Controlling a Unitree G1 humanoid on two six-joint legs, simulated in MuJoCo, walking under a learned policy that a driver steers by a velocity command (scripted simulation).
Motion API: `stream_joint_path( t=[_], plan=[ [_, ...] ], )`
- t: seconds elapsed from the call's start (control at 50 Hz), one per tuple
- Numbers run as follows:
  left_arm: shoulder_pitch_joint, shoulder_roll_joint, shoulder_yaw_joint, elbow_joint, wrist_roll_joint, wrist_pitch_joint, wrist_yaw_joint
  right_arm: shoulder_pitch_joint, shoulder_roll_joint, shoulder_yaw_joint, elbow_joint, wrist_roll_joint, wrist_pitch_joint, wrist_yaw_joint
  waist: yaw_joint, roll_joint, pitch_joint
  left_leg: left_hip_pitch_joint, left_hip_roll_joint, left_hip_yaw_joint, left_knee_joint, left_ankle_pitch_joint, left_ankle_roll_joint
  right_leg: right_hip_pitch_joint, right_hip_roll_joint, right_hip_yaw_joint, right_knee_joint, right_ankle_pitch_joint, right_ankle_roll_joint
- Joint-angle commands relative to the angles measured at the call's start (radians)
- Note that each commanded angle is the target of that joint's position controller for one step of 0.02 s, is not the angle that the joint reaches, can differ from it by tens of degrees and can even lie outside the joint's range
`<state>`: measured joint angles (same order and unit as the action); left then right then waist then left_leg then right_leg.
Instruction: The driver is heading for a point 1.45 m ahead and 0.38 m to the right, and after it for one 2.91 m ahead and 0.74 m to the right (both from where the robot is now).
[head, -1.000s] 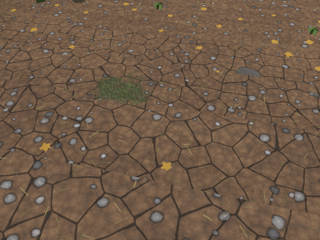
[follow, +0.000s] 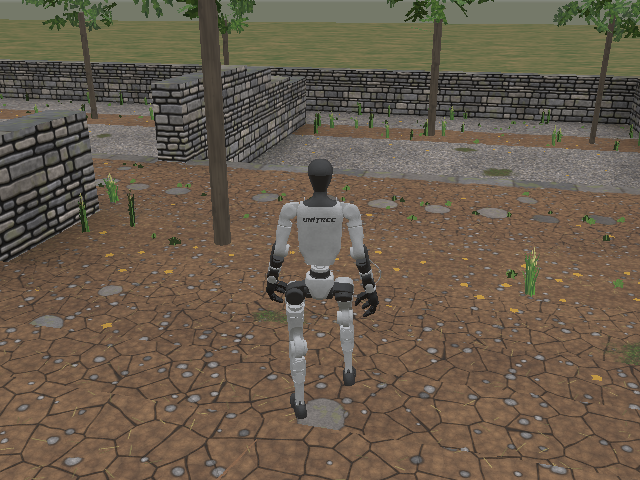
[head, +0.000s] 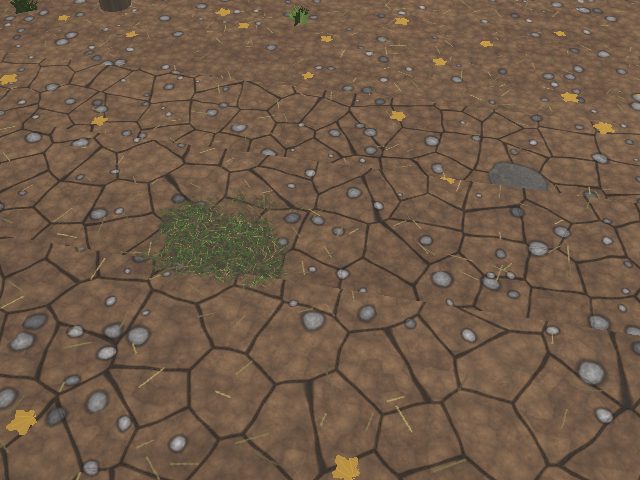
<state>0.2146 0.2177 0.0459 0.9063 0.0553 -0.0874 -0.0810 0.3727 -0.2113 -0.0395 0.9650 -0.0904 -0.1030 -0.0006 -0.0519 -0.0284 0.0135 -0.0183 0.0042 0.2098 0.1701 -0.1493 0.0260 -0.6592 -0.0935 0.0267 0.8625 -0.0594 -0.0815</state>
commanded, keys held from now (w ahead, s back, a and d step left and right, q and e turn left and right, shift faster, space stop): w+e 0.58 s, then w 0.42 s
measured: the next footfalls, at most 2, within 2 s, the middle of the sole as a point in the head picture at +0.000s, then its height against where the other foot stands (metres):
right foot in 0.22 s outside the picture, level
left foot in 0.74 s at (333, 479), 0.18 m lower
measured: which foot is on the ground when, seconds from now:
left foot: down 0.00-0.24, up 0.26-0.72, down 0.74-1.00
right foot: up 0.00-0.20, down 0.22-0.76, up 0.78-1.00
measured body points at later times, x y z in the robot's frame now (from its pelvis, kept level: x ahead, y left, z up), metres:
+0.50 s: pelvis +0.26 -0.09 -0.03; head +0.26 -0.09 +0.42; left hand +0.28 +0.15 -0.17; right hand +0.39 -0.35 -0.12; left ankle +0.41 +0.05 -0.69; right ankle +0.20 -0.15 -0.75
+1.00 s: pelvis +0.57 -0.13 -0.20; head +0.57 -0.14 +0.25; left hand +0.78 +0.01 -0.32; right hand +0.42 -0.30 -0.35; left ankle +0.55 -0.02 -0.93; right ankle +0.69 -0.34 -0.87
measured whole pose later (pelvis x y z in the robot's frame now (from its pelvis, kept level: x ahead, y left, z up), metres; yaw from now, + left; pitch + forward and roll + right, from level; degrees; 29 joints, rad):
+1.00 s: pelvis +0.57 -0.13 -0.20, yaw -27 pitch +1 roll +3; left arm 0.20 0.22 -0.03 0.86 0.08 -0.05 -0.08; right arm 0.48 -0.17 0.01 0.99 -0.07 -0.11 0.05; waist -0.05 -0.05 -0.03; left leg -0.10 -0.07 0.12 0.40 -0.32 0.06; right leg -0.78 -0.09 0.02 0.84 0.09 -0.07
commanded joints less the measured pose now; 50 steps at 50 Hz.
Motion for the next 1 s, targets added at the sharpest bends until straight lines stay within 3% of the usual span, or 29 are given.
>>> stream_joint_path(
  t=[0.02, 0.12, 0.2, 0.22, 0.24, 0.26, 0.28, 0.3, 0.34, 0.36, 0.44, 0.48, 0.5, 0.54, 0.62, 0.66, 0.7, 0.72, 0.74, 0.76, 0.78, 0.8, 0.82, 0.84, 0.86, 0.88, 0.9, 0.92, 1.0],
  plan=[
    [-0.037, -0.007, -0.016, -0.067, -0.001, -0.005, -0.015, -0.026, -0.044, 0.003, -0.03, -0.015, -0.018, 0.022, 0.039, 0.095, 0.049, -0.081, 0.274, -0.039, -0.092, 0.295, 0.186, 0.033, -0.017, 0.021, -0.112, 0.149, 0.01],
    [-0.087, 0.04, -0.004, -0.12, 0.031, 0.001, -0.004, 0.02, -0.102, 0.0, -0.011, -0.023, -0.028, 0.035, 0.04, 0.092, 0.086, -0.087, 0.291, 0.008, -0.022, 0.161, 0.156, 0.143, 0.032, -0.037, -0.002, 0.034, -0.012],
    [-0.136, 0.086, 0.019, -0.155, -0.01, -0.024, 0.009, 0.033, -0.19, -0.019, 0.005, 0.027, -0.003, 0.0, 0.073, 0.108, 0.086, 0.078, 0.337, 0.035, 0.161, 0.488, 0.133, 0.225, 0.1, -0.119, -0.262, -0.147, -0.033],
    [-0.035, 0.11, 0.033, -0.128, -0.026, -0.043, 0.017, 0.071, -0.21, -0.023, 0.016, 0.009, 0.005, -0.001, 0.1, 0.093, 0.018, 0.029, 0.306, 0.072, 0.336, 0.619, 0.111, 0.412, 0.158, -0.141, -0.294, -0.042, -0.057],
    [0.123, 0.185, 0.068, -0.089, -0.015, -0.059, 0.044, 0.154, -0.142, -0.007, 0.017, -0.03, 0.003, 0.006, 0.107, -0.006, -0.141, -0.173, 0.241, 0.094, 0.627, 0.471, 0.041, 0.741, 0.144, -0.043, -0.177, 0.208, -0.149],
    [0.355, 0.259, 0.081, -0.055, -0.006, -0.05, 0.068, 0.204, 0.008, 0.044, -0.044, -0.059, -0.015, 0.038, 0.142, -0.236, -0.423, -0.552, 0.072, 0.019, 0.919, -0.3, -0.065, 1.222, -0.085, 0.453, -0.305, 0.199, -0.399],
    [0.527, 0.231, 0.08, 0.031, 0.018, -0.046, 0.059, -0.013, -0.102, 0.016, -0.073, 0.021, -0.028, 0.082, 0.281, -0.083, -0.27, -0.829, -0.016, -0.153, 1.139, -0.499, -0.037, 1.247, -0.159, 0.651, -0.495, 0.071, -0.354],
    [0.49, 0.241, 0.097, 0.049, 0.003, -0.065, 0.061, -0.181, -0.094, 0.018, -0.13, 0.055, -0.036, 0.083, 0.3, -0.017, -0.064, -0.976, 0.04, -0.265, 1.189, -0.439, -0.009, 1.097, -0.17, 0.588, -0.512, 0.015, -0.29],
    [0.306, 0.092, 0.044, 0.043, -0.013, -0.076, 0.04, -0.177, -0.116, 0.006, -0.145, 0.013, -0.033, 0.028, 0.16, -0.012, -0.036, -0.794, 0.102, -0.331, 1.152, -0.326, 0.011, 0.728, -0.124, 0.479, -0.494, -0.083, -0.288],
    [0.204, 0.042, 0.021, 0.024, -0.004, -0.074, 0.025, -0.159, -0.058, 0.024, -0.143, -0.009, -0.021, 0.009, 0.086, -0.006, 0.028, -0.7, 0.118, -0.339, 1.111, -0.269, 0.02, 0.509, -0.112, 0.442, -0.503, -0.11, -0.282],
    [0.054, 0.079, 0.014, -0.046, -0.001, -0.063, 0.027, -0.173, -0.021, 0.046, -0.188, -0.001, 0.025, 0.003, 0.027, 0.018, 0.022, -0.499, 0.091, -0.257, 0.882, -0.05, -0.019, 0.108, 0.01, 0.282, -0.522, -0.159, -0.233],
    [0.086, 0.101, 0.011, -0.051, 0.039, -0.062, 0.043, -0.113, 0.006, 0.068, -0.204, -0.017, 0.019, 0.041, 0.008, 0.013, 0.0, -0.332, 0.063, -0.186, 0.953, 0.173, -0.023, -0.09, 0.097, 0.203, -0.39, -0.1, -0.202],
    [0.205, 0.041, -0.005, -0.014, 0.049, -0.072, 0.065, -0.187, -0.014, 0.069, -0.236, -0.024, 0.009, 0.056, 0.093, 0.017, 0.013, -0.576, 0.089, -0.325, 0.848, 0.358, -0.03, 0.121, 0.094, 0.29, -0.329, -0.214, -0.208],
    [0.353, 0.006, -0.021, 0.022, 0.021, -0.074, 0.085, -0.315, -0.053, 0.071, -0.266, -0.018, 0.009, 0.055, 0.203, 0.072, 0.001, -0.743, 0.098, -0.321, 0.486, 0.6, -0.046, 0.325, 0.108, 0.308, -0.143, -0.359, -0.182],
    [0.327, 0.1, -0.032, -0.002, 0.021, -0.058, 0.021, -0.313, -0.07, 0.067, -0.3, -0.02, 0.05, 0.063, 0.131, -0.012, 0.078, -0.302, 0.066, -0.213, 0.492, 0.514, -0.052, -0.068, 0.114, 0.412, -0.119, -0.599, -0.207],
    [0.362, 0.096, -0.035, 0.003, -0.009, -0.058, 0.033, -0.343, -0.079, 0.071, -0.291, -0.029, 0.057, 0.063, 0.168, 0.002, 0.127, -0.401, 0.091, -0.271, 0.253, 0.445, -0.045, 0.163, 0.094, 0.497, -0.003, -0.611, -0.192],
    [0.368, 0.11, -0.037, 0.021, -0.042, -0.031, 0.047, -0.29, -0.124, 0.05, -0.214, -0.001, 0.052, 0.049, 0.173, 0.016, 0.143, -0.373, 0.104, -0.255, 0.034, 0.535, -0.036, 0.33, 0.119, 0.501, 0.17, -0.537, -0.146],
    [0.371, 0.114, -0.044, 0.029, -0.056, -0.016, 0.039, -0.148, -0.146, 0.033, -0.145, 0.011, 0.038, 0.048, 0.109, 0.053, 0.102, -0.166, 0.1, -0.18, -0.06, 0.638, -0.023, 0.302, 0.163, 0.433, 0.328, -0.443, -0.108],
    [0.379, 0.137, -0.045, 0.041, -0.012, 0.0, -0.004, 0.105, -0.179, 0.003, -0.065, 0.007, 0.02, 0.05, -0.003, 0.049, 0.022, 0.168, 0.141, -0.158, 0.068, 0.654, 0.036, 0.117, 0.191, 0.362, 0.549, -0.264, -0.049],
    [0.576, -0.032, -0.07, 0.081, 0.023, -0.013, -0.046, 0.384, -0.237, -0.029, -0.003, 0.014, 0.011, 0.079, 0.022, 0.264, -0.317, 0.744, 0.308, -0.287, 0.543, 1.148, 0.292, -0.225, 0.29, 0.199, 1.021, -0.617, 0.046],
    [0.566, 0.013, -0.066, 0.034, 0.009, -0.002, -0.052, 0.316, -0.291, -0.035, -0.044, 0.005, 0.026, 0.103, -0.007, 0.27, -0.373, 0.825, 0.427, -0.535, 0.513, 1.033, 0.41, -0.497, 0.316, 0.14, 1.306, -0.781, 0.073],
    [0.368, 0.072, -0.048, -0.052, 0.01, 0.008, -0.034, 0.197, -0.234, -0.028, -0.097, -0.021, 0.045, 0.092, -0.062, 0.148, -0.235, 0.7, 0.453, -0.609, 0.375, 0.601, 0.382, -0.674, 0.253, 0.119, 1.242, -0.676, 0.091],
    [0.275, 0.057, -0.055, -0.087, 0.007, 0.013, -0.008, 0.099, -0.188, -0.022, -0.093, -0.029, 0.05, 0.081, -0.041, 0.078, -0.082, 0.473, 0.465, -0.667, 0.234, -0.056, 0.347, -0.778, 0.165, 0.156, 1.2, -0.497, 0.074],
    [0.226, 0.053, -0.056, -0.077, 0.005, 0.018, 0.02, 0.064, -0.09, 0.011, -0.083, -0.026, 0.043, 0.081, -0.001, 0.005, 0.035, 0.197, 0.404, -0.609, 0.135, -0.222, 0.318, -0.708, 0.098, 0.164, 1.075, -0.313, 0.034],
    [0.178, 0.011, -0.074, -0.09, 0.028, 0.012, 0.039, -0.04, 0.031, 0.058, -0.109, -0.021, 0.018, 0.059, 0.086, -0.016, 0.103, -0.09, 0.401, -0.574, 0.04, -0.073, 0.316, -0.524, -0.034, 0.223, 0.653, -0.053, -0.006],
    [0.164, -0.007, -0.082, -0.074, 0.042, 0.021, 0.032, -0.083, 0.022, 0.057, -0.113, -0.017, -0.001, 0.051, 0.114, 0.041, 0.141, -0.276, 0.324, -0.475, 0.005, 0.005, 0.323, -0.366, -0.071, 0.164, 0.505, 0.013, -0.016],
    [0.114, 0.018, -0.071, -0.071, 0.039, 0.016, 0.022, -0.079, 0.023, 0.053, -0.114, 0.028, -0.022, 0.039, 0.076, 0.032, 0.091, -0.381, 0.217, -0.335, -0.005, -0.005, 0.306, -0.186, -0.047, 0.058, 0.222, 0.166, -0.011],
    [0.049, 0.011, -0.071, -0.074, 0.04, 0.017, 0.011, -0.053, -0.008, 0.051, -0.098, 0.031, -0.035, 0.034, 0.052, 0.076, 0.068, -0.417, 0.183, -0.288, 0.0, 0.004, 0.283, -0.07, -0.033, 0.0, 0.09, 0.268, -0.007],
    [-0.086, 0.03, -0.077, -0.14, 0.014, 0.033, -0.005, 0.049, -0.185, -0.001, -0.036, 0.033, -0.039, 0.064, 0.052, 0.064, 0.078, -0.277, 0.256, -0.321, 0.02, 0.362, 0.278, 0.048, 0.032, -0.012, -0.167, 0.179, 0.014]
  ],
)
